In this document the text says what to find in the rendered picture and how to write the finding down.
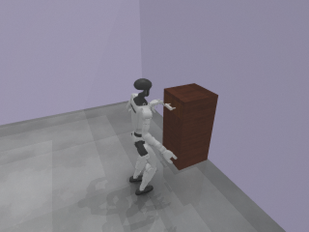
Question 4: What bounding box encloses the cabinet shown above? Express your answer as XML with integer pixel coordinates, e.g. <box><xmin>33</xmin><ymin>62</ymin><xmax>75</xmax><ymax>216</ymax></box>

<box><xmin>162</xmin><ymin>83</ymin><xmax>218</xmax><ymax>170</ymax></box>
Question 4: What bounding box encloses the left robot foot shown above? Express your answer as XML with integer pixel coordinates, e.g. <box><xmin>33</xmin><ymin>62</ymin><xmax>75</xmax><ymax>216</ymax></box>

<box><xmin>129</xmin><ymin>175</ymin><xmax>143</xmax><ymax>183</ymax></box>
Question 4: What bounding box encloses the handle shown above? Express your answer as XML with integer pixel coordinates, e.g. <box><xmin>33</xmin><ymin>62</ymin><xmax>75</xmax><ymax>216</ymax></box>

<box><xmin>164</xmin><ymin>103</ymin><xmax>176</xmax><ymax>110</ymax></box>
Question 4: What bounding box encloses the robot right shin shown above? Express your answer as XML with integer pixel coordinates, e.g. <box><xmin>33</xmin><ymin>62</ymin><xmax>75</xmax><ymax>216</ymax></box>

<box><xmin>140</xmin><ymin>167</ymin><xmax>156</xmax><ymax>191</ymax></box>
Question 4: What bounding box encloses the left robot hand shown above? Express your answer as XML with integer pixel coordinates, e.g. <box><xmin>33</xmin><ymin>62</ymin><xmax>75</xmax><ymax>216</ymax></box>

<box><xmin>151</xmin><ymin>99</ymin><xmax>165</xmax><ymax>113</ymax></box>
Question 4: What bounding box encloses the drawer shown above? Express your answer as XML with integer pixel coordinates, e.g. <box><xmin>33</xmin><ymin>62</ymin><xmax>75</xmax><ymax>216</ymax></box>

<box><xmin>164</xmin><ymin>94</ymin><xmax>183</xmax><ymax>119</ymax></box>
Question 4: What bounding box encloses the right robot hand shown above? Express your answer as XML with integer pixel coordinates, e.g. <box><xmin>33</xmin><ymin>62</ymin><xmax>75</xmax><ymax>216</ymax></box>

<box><xmin>163</xmin><ymin>150</ymin><xmax>177</xmax><ymax>164</ymax></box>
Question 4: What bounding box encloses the robot right upper arm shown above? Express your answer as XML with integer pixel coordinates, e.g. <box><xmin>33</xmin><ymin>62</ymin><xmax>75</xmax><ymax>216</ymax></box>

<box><xmin>141</xmin><ymin>106</ymin><xmax>153</xmax><ymax>141</ymax></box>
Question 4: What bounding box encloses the robot left upper arm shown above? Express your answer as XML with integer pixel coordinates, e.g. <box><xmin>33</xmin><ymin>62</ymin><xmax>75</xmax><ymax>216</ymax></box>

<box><xmin>126</xmin><ymin>93</ymin><xmax>138</xmax><ymax>113</ymax></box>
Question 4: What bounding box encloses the robot right forearm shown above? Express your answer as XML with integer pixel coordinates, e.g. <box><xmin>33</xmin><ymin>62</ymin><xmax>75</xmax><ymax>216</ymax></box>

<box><xmin>144</xmin><ymin>133</ymin><xmax>167</xmax><ymax>155</ymax></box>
